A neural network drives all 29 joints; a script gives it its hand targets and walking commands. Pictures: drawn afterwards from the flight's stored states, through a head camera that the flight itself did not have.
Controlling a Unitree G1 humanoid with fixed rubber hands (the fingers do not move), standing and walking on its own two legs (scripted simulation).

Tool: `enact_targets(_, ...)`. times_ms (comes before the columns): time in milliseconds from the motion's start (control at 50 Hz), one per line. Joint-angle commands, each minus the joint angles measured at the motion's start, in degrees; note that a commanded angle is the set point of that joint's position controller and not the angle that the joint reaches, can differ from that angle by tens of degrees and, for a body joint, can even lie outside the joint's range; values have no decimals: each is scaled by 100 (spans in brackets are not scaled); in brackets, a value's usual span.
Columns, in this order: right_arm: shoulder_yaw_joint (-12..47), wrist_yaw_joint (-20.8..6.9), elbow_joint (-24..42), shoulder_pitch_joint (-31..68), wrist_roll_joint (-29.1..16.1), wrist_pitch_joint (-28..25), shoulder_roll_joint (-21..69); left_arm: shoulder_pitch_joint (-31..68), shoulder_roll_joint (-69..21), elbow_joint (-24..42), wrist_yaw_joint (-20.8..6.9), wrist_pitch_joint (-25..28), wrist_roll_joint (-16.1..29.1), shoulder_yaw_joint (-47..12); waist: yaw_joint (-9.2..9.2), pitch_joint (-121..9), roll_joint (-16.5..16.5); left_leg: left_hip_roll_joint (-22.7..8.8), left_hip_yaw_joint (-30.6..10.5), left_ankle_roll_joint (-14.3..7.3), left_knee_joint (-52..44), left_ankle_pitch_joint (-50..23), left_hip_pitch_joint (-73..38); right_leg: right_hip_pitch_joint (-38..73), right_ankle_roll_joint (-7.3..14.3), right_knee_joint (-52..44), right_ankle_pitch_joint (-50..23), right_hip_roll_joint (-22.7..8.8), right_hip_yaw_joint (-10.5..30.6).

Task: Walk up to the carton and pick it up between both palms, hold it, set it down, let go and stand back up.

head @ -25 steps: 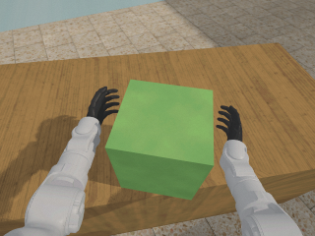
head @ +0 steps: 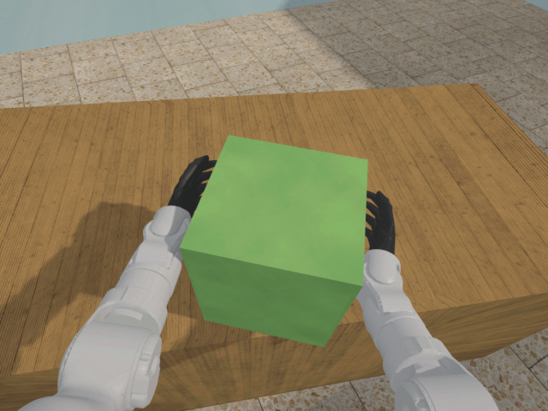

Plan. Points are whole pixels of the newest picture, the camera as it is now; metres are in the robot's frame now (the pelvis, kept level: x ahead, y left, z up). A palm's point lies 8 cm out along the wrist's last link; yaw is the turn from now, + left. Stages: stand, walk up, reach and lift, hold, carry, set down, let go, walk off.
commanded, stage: reach and lift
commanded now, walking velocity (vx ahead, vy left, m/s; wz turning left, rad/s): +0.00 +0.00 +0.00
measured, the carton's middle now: (278, 246) +0.36 -0.01 +0.01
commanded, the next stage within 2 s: none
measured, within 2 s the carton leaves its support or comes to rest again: leaves its support in 1.36 s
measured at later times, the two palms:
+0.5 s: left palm (185, 200) +0.42 +0.13 +0.06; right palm (376, 245) +0.35 -0.16 +0.03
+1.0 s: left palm (185, 202) +0.42 +0.13 +0.05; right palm (375, 246) +0.35 -0.16 +0.03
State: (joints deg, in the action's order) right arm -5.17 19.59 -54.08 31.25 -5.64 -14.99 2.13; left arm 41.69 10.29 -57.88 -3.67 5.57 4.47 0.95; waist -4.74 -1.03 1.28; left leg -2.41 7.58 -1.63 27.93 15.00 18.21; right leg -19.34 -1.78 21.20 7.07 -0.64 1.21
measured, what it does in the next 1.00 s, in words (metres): stands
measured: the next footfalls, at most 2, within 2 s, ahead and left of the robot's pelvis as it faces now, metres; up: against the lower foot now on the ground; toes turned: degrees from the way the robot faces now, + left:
none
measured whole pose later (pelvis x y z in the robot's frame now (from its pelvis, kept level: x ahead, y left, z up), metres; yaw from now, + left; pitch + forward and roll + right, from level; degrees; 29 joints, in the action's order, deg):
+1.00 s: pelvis +0.01 +0.01 +0.00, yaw +1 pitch +6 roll -2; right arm -18.6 15.2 -61.8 32.4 4.0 -25.9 4.6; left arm 44.4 6.1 -63.6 -4.3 13.1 -10.4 10.4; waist -4.8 -1.0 2.0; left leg -2.3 6.8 -1.7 27.9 15.2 19.0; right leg -18.4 -1.8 18.3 6.1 -0.8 0.3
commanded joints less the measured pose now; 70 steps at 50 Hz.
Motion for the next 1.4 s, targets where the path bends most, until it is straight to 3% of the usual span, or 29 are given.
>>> enact_targets(0, -374, -86, 402, 2353, 573, -141, 457, 2675, -382, 585, 59, 86, -422, 239, -571, -2420, -414, 124, -657, 333, 16, -1193, -473, 447, 232, 49, -766, 196, -428)
enact_targets(20, -393, -61, 391, 2207, 574, -205, 407, 2519, -493, 685, 78, 64, -444, 174, -648, -2411, -562, 112, -694, 390, 34, -1440, -656, 441, 226, 83, -961, 198, -463)
enact_targets(80, -419, -124, 603, 2340, 586, -343, 510, 2510, -660, 813, 75, 128, -489, 184, -490, -2806, -589, 120, -682, 446, 184, -1815, -815, 274, 268, 59, -968, 252, -507)
enact_targets(160, -638, -148, 218, 2285, 732, -490, 503, 2439, -878, 786, 46, 101, -693, 216, -611, -2694, -714, 48, -741, 567, 249, -2278, -1075, 206, 317, 16, -1082, 288, -563)
enact_targets(220, -618, -159, 242, 2127, 834, -588, 721, 2330, -992, 705, -72, 184, -773, 256, -619, -2580, -539, 78, -721, 514, 253, -2194, -933, 565, 272, -41, -1212, 265, -541)
enact_targets(240, -473, -225, 237, 2216, 877, -607, 982, 2341, -1211, 584, -136, 219, -797, 221, -525, -2610, -496, 102, -686, 475, 211, -2140, -996, 499, 299, -69, -1059, 249, -553)
enact_targets(300, -651, -287, 18, 2143, 1064, -693, 1031, 2270, -1296, 478, -191, 268, -1146, 495, -515, -2303, -556, 129, -626, 472, 94, -2022, -980, 663, 301, -166, -1032, 254, -572)
enact_targets(320, -559, -324, 75, 2139, 1091, -745, 1174, 2209, -1452, 384, -261, 262, -1249, 565, -409, -2305, -549, 155, -604, 466, 86, -2125, -1046, 710, 288, -196, -1036, 243, -586)
enact_targets(380, -377, -559, 186, 2242, 1536, -856, 2195, 2282, -2479, 176, -550, 482, -1484, 437, -478, -2416, -336, 175, -591, 425, 4, -2138, -1094, 957, 282, -288, -1086, 220, -649)
enact_targets(420, -221, -822, 135, 2505, 1910, -928, 3130, 2364, -3428, -125, -815, 567, -1883, 405, -366, -2243, -370, 224, -536, 403, -149, -1916, -1018, 1091, 292, -366, -976, 194, -670)
enact_targets(460, -204, -936, -58, 2543, 2111, -1009, 3371, 2327, -3775, -303, -899, 654, -2024, 426, -345, -2174, -452, 212, -516, 441, -202, -2108, -1071, 1153, 289, -433, -1089, 237, -688)
enact_targets(480, -338, -1002, -206, 2570, 2206, -1030, 3360, 2386, -3854, -407, -904, 701, -2091, 395, -447, -2171, -587, 182, -588, 487, -261, -2107, -1124, 1137, 306, -444, -963, 245, -727)
enact_targets(560, -239, -1135, -253, 2538, 2249, -1169, 3463, 2117, -4033, -587, -870, 798, -2183, 462, -223, -2102, -478, 185, -541, 517, -326, -2173, -1196, 1207, 324, -531, -1089, 268, -688)
enact_targets(620, -300, -1139, -466, 2555, 2296, -1241, 3386, 2209, -3990, -658, -800, 876, -2153, 374, -324, -2103, -565, 151, -614, 622, -277, -2613, -1229, 1153, 347, -540, -1154, 329, -740)
enact_targets(680, -277, -1135, -408, 2553, 2325, -1300, 3409, 2153, -4029, -713, -756, 912, -2204, 388, -267, -2149, -573, 178, -624, 585, -336, -2428, -1131, 1186, 352, -568, -1095, 329, -723)
enact_targets(700, -321, -1144, -487, 2579, 2306, -1285, 3329, 2225, -4035, -727, -742, 912, -2191, 335, -362, -2022, -605, 158, -633, 616, -365, -2363, -1096, 1122, 372, -576, -1000, 341, -743)
enact_targets(720, -270, -1155, -437, 2618, 2379, -1261, 3380, 2234, -3936, -792, -751, 927, -2195, 420, -220, -1971, -465, 180, -561, 554, -399, -2200, -979, 1239, 367, -585, -955, 304, -719)
enact_targets(740, -225, -1155, -509, 2491, 2380, -1258, 3351, 2192, -4008, -759, -734, 933, -2207, 387, -331, -2010, -484, 193, -579, 566, -403, -2203, -1086, 1121, 348, -594, -1022, 306, -749)
enact_targets(820, -294, -1124, -545, 2499, 2388, -1244, 3356, 2097, -4008, -825, -754, 869, -2315, 467, -284, -1804, -513, 205, -557, 558, -384, -2208, -1030, 1236, 353, -605, -1002, 284, -691)
enact_targets(840, -327, -1111, -655, 2443, 2429, -1267, 3371, 2129, -4011, -852, -763, 895, -2327, 465, -382, -1869, -523, 216, -573, 577, -363, -2225, -944, 1202, 335, -581, -1034, 289, -734)
enact_targets(960, -129, -1145, -569, 2343, 2337, -1298, 3356, 1970, -4016, -774, -712, 877, -2322, 432, -151, -1901, -487, 179, -570, 554, -361, -2425, -999, 1224, 358, -566, -1130, 307, -708)
enact_targets(1040, -137, -1070, -389, 2653, 2316, -1388, 3513, 2362, -4267, -663, -678, 981, -2269, 202, -304, -2304, -535, 216, -610, 569, -300, -2381, -1089, 1187, 355, -597, -1119, 316, -685)
enact_targets(1060, -104, -1093, -373, 2715, 2317, -1406, 3460, 2313, -4201, -600, -619, 1010, -2316, 274, -198, -2311, -616, 191, -597, 580, -354, -2503, -1115, 1208, 362, -591, -1108, 333, -700)
enact_targets(1120, -14, -1065, -231, 2938, 2305, -1592, 3502, 2643, -4245, -576, -594, 1150, -2252, 139, -242, -2549, -519, 175, -639, 602, -253, -2905, -1203, 1224, 335, -567, -1331, 372, -715)
enact_targets(1200, 87, -1091, -305, 3038, 2309, -1839, 3557, 2888, -4237, -307, -492, 1410, -2278, 92, -107, -2943, -603, 144, -608, 631, -193, -3258, -1409, 1138, 334, -558, -1491, 390, -730)
enact_targets(1300, 334, -1188, -106, 3229, 2203, -2270, 3384, 2817, -4437, 253, -310, 1743, -2181, -310, 17, -3686, -907, 61, -644, 795, -18, -4195, -1913, 829, 410, -601, -1796, 500, -804)
enact_targets(1340, 153, -1211, -318, 3392, 2303, -2363, 3295, 3046, -4315, 197, -293, 1848, -2278, -176, 32, -3518, -883, 52, -624, 769, -102, -3953, -1761, 887, 405, -601, -1609, 499, -811)
enact_targets(1360, 294, -1247, -295, 3301, 2233, -2414, 3258, 2882, -4223, 243, -283, 1863, -2371, -68, 239, -3349, -919, 69, -601, 739, -174, -3940, -1748, 962, 421, -614, -1637, 505, -810)
enact_targets(1380, 201, -1231, -420, 3300, 2270, -2382, 3271, 2884, -4175, 182, -279, 1830, -2328, -64, 156, -3126, -797, 62, -578, 731, -256, -3719, -1768, 947, 419, -684, -1475, 505, -828)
